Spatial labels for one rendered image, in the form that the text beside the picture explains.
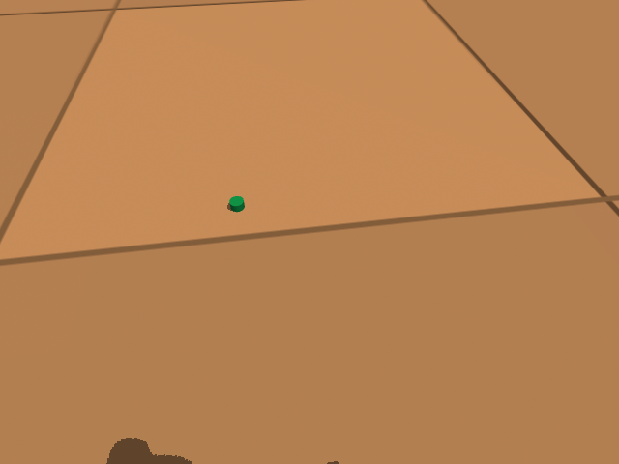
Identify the tin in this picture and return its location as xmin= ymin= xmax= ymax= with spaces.
xmin=229 ymin=196 xmax=245 ymax=212

